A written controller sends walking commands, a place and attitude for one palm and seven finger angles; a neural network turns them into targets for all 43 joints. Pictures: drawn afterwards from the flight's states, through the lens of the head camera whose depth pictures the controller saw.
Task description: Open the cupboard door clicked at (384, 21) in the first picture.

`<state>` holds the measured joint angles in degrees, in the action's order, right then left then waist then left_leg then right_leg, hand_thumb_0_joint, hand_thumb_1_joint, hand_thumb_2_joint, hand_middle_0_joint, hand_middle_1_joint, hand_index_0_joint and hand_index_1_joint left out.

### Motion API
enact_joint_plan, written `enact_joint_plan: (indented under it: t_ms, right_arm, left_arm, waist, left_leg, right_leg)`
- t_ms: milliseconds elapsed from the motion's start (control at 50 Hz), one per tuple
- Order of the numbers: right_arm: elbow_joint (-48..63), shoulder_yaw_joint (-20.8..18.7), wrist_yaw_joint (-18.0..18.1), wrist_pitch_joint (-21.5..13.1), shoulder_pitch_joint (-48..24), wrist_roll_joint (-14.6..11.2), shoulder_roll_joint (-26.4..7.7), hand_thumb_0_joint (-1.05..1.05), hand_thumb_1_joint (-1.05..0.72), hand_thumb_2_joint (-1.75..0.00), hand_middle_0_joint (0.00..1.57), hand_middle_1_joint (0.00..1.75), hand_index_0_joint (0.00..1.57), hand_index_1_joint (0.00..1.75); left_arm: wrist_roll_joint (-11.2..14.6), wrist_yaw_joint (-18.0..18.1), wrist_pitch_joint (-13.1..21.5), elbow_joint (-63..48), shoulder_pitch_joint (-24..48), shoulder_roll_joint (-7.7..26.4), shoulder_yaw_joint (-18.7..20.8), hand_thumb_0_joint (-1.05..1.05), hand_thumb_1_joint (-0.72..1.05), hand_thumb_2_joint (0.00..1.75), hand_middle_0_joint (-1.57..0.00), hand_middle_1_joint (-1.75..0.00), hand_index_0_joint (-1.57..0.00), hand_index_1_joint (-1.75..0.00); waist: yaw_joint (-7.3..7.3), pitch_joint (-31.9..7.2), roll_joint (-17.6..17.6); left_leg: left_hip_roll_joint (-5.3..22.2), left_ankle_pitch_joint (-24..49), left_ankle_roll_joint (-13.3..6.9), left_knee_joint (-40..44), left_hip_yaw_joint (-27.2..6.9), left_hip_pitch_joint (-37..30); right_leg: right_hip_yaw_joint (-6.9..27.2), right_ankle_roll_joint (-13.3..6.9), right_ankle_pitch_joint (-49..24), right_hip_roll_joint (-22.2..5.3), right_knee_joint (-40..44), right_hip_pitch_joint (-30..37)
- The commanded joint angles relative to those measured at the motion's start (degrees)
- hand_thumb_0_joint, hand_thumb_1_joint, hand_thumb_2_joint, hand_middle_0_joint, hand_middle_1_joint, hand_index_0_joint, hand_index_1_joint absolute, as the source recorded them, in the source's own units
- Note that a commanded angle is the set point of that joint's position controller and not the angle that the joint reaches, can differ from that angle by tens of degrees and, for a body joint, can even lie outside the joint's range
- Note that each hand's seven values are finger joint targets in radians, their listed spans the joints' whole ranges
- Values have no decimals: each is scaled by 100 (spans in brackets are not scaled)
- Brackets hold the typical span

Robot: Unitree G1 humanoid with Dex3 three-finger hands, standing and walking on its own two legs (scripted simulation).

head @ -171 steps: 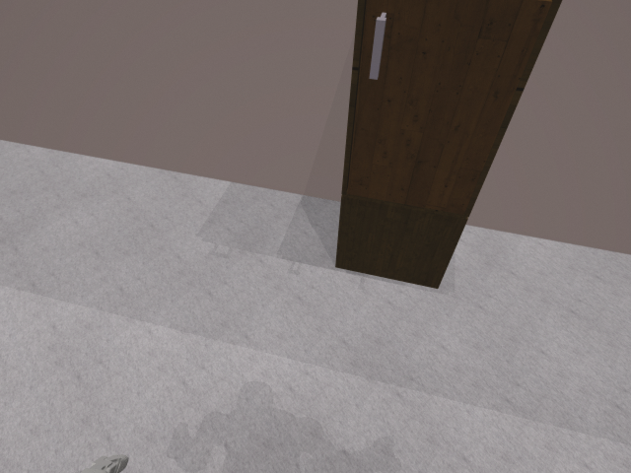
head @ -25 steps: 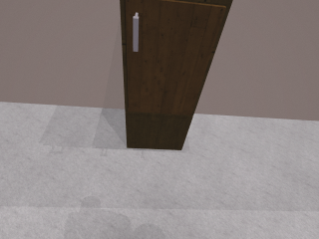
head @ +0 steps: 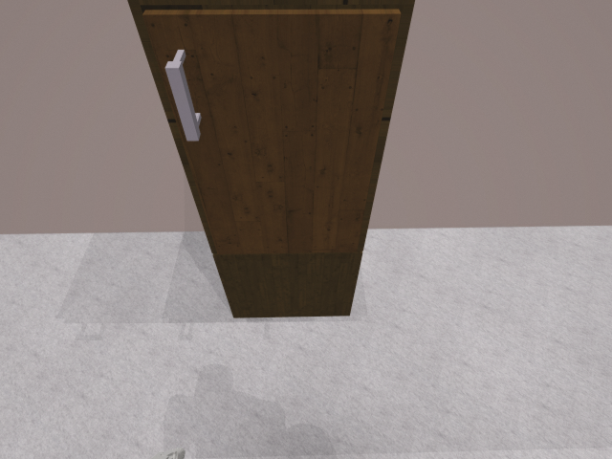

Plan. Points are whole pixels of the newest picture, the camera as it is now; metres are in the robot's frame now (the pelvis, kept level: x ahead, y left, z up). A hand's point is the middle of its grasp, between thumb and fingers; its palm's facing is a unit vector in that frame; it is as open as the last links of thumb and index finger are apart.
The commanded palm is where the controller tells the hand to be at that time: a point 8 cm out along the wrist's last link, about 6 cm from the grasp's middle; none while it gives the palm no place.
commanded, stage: come to a stop and stand still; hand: left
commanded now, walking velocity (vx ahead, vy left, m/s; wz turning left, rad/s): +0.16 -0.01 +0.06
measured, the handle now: (186, 96) +0.61 +0.21 +0.15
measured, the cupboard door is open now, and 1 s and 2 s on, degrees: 0 0 0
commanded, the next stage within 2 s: look again from close up in 1.38 s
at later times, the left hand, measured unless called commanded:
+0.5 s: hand out of the picture +0.06 +0.18 -0.17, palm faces +0.09 -0.97 -0.21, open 7.4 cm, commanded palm none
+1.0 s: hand out of the picture +0.05 +0.14 -0.17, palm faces +0.04 -0.98 -0.18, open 7.3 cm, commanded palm none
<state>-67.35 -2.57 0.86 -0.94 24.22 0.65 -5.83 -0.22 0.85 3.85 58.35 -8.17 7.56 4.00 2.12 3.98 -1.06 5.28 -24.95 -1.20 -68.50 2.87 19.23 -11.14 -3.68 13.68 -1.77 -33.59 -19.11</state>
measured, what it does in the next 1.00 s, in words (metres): steps on the spot: left foot, then right foot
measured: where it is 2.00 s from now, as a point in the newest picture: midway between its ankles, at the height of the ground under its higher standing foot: outside the picture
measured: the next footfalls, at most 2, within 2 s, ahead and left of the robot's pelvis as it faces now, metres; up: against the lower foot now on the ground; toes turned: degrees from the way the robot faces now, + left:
left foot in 0.26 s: +0.17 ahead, +0.12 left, +0.00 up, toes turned +7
right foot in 0.60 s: +0.01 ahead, -0.16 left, +0.00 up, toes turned +0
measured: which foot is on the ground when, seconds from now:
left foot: up 0.00-0.24, down 0.26-0.60, up 0.62-0.82, down 0.84-1.00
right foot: down 0.00-0.28, up 0.30-0.58, down 0.60-1.00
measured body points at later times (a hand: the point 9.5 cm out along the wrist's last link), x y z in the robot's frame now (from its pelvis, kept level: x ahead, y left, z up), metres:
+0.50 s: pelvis +0.06 +0.00 +0.01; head +0.10 +0.00 +0.45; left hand +0.06 +0.23 -0.15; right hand +0.18 -0.21 -0.14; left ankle +0.13 +0.11 -0.73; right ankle +0.02 -0.12 -0.67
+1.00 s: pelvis -0.02 -0.04 +0.00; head -0.03 -0.03 +0.45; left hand +0.04 +0.19 -0.15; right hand -0.02 -0.27 -0.15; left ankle +0.03 +0.03 -0.73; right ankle -0.02 -0.16 -0.71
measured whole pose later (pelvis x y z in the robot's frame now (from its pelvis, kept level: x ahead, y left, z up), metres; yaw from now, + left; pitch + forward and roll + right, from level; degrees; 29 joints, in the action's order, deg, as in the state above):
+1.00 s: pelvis -0.02 -0.04 +0.00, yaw +0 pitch -1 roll +0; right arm -56.1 -1.3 1.1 1.3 20.8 1.6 -9.1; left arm -1.2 1.4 -2.2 53.4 -15.1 9.8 1.6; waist 1.2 -1.4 1.1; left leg -0.9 -14.1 -4.7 -34.7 6.0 20.0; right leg -1.7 -1.2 23.5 -0.2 -46.4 -20.8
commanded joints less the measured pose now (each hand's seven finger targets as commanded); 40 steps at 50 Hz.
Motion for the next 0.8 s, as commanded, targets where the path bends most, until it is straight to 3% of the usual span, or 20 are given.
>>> enact_joint_plan:
  t_ms: [0,140,180,220,240,280,300,340,400,460,520,540,560,580,600,620,660,680,740,780]
  right_arm:
    - [392,-53,-14,-5,226,102,-99,0,-90,-90,20,30,20,30]
    - [614,126,23,35,-440,13,-135,0,-90,-90,20,30,20,30]
    - [669,110,45,67,-586,-22,-261,0,-90,-90,20,30,20,30]
    - [733,23,64,94,-618,-6,-552,0,-90,-90,20,30,20,30]
    - [803,-28,85,73,-587,12,-819,0,-90,-90,20,30,20,30]
    - [900,-101,136,104,-665,8,-1232,0,-90,-90,20,30,20,30]
    - [890,-96,184,119,-821,15,-1245,0,-90,-90,20,30,20,30]
    - [1045,-115,234,151,-1099,34,-1216,0,-90,-90,20,30,20,30]
    - [1231,-197,200,200,-1488,72,-1294,0,-90,-90,20,30,20,30]
    - [1300,-258,171,205,-1579,72,-1291,0,-90,-90,20,30,20,30]
    - [1311,-299,102,232,-1718,95,-1299,0,-90,-90,20,30,20,30]
    - [1430,-384,123,102,-1782,-49,-1596,0,-90,-90,20,30,20,30]
    - [1710,-277,53,90,-1699,-40,-1302,0,-90,-90,20,30,20,30]
    - [1821,-204,-49,167,-1455,-1,-617,0,-90,-90,20,30,20,30]
    - [1834,-188,-69,249,-1572,73,-708,0,-90,-90,20,30,20,30]
    - [1897,-227,-118,270,-1356,41,-630,0,-90,-90,20,30,20,30]
    - [1885,-250,-122,346,-1207,30,-756,0,-90,-90,20,30,20,30]
    - [1963,-240,-112,319,-1250,21,-798,0,-90,-90,20,30,20,30]
    - [1932,-183,-90,286,-1028,10,-748,0,-90,-90,20,30,20,30]
    - [1672,-103,-72,223,-398,55,-666,0,-90,-90,20,30,20,30]
  left_arm:
    - [-120,63,53,110,-721,411,-41,0,90,90,-20,-30,-20,-30]
    - [-116,106,-45,205,-872,557,-171,0,90,90,-20,-30,-20,-30]
    - [-87,144,-153,192,-892,730,-122,0,90,90,-20,-30,-20,-30]
    - [-58,163,-258,191,-988,771,-105,0,90,90,-20,-30,-20,-30]
    - [-50,178,-312,144,-1136,679,-99,0,90,90,-20,-30,-20,-30]
    - [-41,229,-406,43,-1392,468,-150,0,90,90,-20,-30,-20,-30]
    - [-26,227,-457,54,-1382,543,-134,0,90,90,-20,-30,-20,-30]
    - [-33,208,-536,7,-1201,626,-53,0,90,90,-20,-30,-20,-30]
    - [-61,175,-552,-69,-1212,552,8,0,90,90,-20,-30,-20,-30]
    - [-58,146,-577,-165,-1210,460,19,0,90,90,-20,-30,-20,-30]
    - [-62,123,-560,-196,-1331,353,-11,0,90,90,-20,-30,-20,-30]
    - [-57,241,-447,-80,-1657,649,-157,0,90,90,-20,-30,-20,-30]
    - [-157,232,-341,-242,-1559,831,-101,0,90,90,-20,-30,-20,-30]
    - [-227,234,-345,-571,-1235,1201,6,0,90,90,-20,-30,-20,-30]
    - [-228,246,-282,-666,-1264,1132,-102,0,90,90,-20,-30,-20,-30]
    - [-260,228,-276,-768,-975,1361,-102,0,90,90,-20,-30,-20,-30]
    - [-209,249,-258,-961,-670,1273,-15,0,90,90,-20,-30,-20,-30]
    - [-201,269,-272,-1034,-529,1210,-23,0,90,90,-20,-30,-20,-30]
    - [-228,256,-371,-1121,-515,1327,11,0,90,90,-20,-30,-20,-30]
    - [-173,220,-476,-1101,-577,1184,-41,0,90,90,-20,-30,-20,-30]
  waist:
    - [6,-68,333]
    - [-137,-388,580]
    - [-153,-430,516]
    - [-116,-391,397]
    - [-138,-507,-66]
    - [-209,-513,-1064]
    - [-199,-546,-1494]
    - [-172,-532,-1176]
    - [-226,-813,-642]
    - [-228,-1027,-478]
    - [-262,-1001,-851]
    - [-479,-1197,414]
    - [-523,-701,856]
    - [-349,-517,2513]
    - [-348,-662,1404]
    - [-143,-657,783]
    - [8,-627,1373]
    - [-31,-297,1483]
    - [-49,5,919]
    - [80,147,245]
  left_leg:
    - [334,663,114,143,-107,772]
    - [21,877,314,2736,153,141]
    - [-86,1402,294,3390,198,-253]
    - [-7,2841,227,4081,141,-893]
    - [470,4576,22,4100,-231,-1304]
    - [1493,6674,-683,4363,-952,-1449]
    - [1633,6825,-981,4653,-1173,-1348]
    - [1617,5917,-1150,4757,-1060,-999]
    - [1463,5440,-1108,4525,-780,-1301]
    - [1358,4517,-1026,4579,-704,-1191]
    - [1233,2987,-834,4703,-723,-752]
    - [1035,3599,-338,3270,-456,-1048]
    - [370,2312,-47,2840,-88,-312]
    - [-456,-50,150,1984,259,913]
    - [-374,-130,150,1414,-174,733]
    - [-469,-14,199,1210,5,597]
    - [-447,299,119,606,-167,986]
    - [-371,159,94,669,-170,987]
    - [-404,16,72,2008,-14,195]
    - [-504,457,4,3564,84,-761]
  right_leg:
    - [1268,-468,-1002,-1536,2202,175]
    - [790,-540,-3639,-1257,1525,793]
    - [722,-455,-3629,-1192,1159,844]
    - [753,-190,-3074,-1049,692,539]
    - [618,64,-2299,-789,375,301]
    - [406,432,686,-205,-428,40]
    - [585,482,1828,-98,-1248,-64]
    - [1049,424,2132,-116,-2315,-210]
    - [1096,488,1817,-40,-2775,-573]
    - [1030,530,1671,-55,-2422,-389]
    - [842,472,1373,-108,-1089,219]
    - [1374,392,474,-297,758,24]
    - [1390,412,-1201,-530,1492,503]
    - [2467,166,-1895,-1409,1376,503]
    - [2536,-273,-1928,-1526,1163,208]
    - [2115,-489,-1324,-1432,1110,79]
    - [2012,-434,-974,-1119,1007,168]
    - [2049,-561,-786,-1305,1061,-134]
    - [1969,-626,637,-1291,1183,-745]
    - [1661,-253,1791,-849,758,-1339]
